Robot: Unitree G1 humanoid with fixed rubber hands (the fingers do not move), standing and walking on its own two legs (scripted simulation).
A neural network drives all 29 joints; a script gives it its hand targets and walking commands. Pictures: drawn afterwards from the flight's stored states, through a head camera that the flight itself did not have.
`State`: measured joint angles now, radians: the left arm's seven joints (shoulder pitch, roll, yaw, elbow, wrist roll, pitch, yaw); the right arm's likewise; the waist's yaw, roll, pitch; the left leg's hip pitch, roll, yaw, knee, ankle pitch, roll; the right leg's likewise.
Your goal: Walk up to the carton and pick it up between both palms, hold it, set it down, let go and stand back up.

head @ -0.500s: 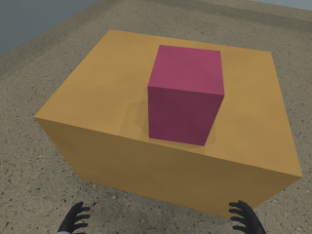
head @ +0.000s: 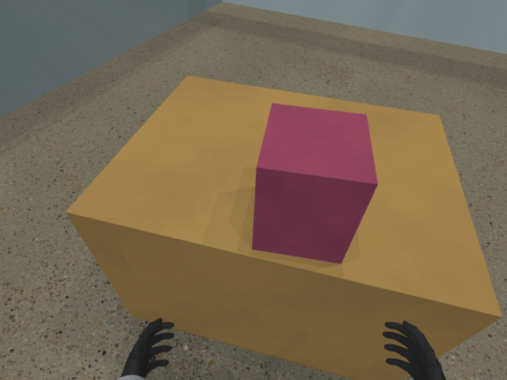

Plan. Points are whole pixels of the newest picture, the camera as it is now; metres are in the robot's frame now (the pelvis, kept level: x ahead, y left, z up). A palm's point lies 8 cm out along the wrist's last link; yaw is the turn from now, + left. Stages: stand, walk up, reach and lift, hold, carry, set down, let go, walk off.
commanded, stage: reach and lift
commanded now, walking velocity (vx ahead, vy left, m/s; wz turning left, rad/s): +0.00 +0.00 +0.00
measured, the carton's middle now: (307, 184) +0.53 -0.07 +0.00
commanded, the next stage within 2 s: none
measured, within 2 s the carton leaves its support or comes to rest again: neither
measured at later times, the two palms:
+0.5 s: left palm (155, 333) +0.22 +0.19 -0.05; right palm (424, 347) +0.21 -0.23 -0.03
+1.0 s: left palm (164, 278) +0.29 +0.19 +0.00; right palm (411, 298) +0.28 -0.22 +0.00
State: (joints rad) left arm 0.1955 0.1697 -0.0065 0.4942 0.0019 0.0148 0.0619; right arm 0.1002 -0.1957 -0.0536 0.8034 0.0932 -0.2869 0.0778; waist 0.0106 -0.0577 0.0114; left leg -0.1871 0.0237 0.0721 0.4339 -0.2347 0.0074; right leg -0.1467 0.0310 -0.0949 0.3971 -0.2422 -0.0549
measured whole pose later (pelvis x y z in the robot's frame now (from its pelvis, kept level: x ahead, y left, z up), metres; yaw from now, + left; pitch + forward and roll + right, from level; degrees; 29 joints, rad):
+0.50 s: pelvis +0.00 +0.00 +0.00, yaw -1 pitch -1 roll +0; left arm 0.09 0.13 -0.03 0.60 -0.03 -0.24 0.08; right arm 0.02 -0.21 -0.01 0.81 0.19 -0.40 0.07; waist 0.00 -0.04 -0.01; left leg -0.18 0.02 0.08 0.45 -0.25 0.01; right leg -0.15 0.04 -0.07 0.42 -0.26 -0.05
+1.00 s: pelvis -0.01 +0.00 -0.01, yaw -1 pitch +3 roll +0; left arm -0.21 0.17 -0.02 0.74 -0.11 -0.29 0.08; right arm -0.24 -0.22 0.05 0.88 0.27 -0.37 0.00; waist 0.00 -0.03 -0.04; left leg -0.30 0.02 0.07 0.51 -0.26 0.01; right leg -0.27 0.04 -0.05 0.49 -0.27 -0.05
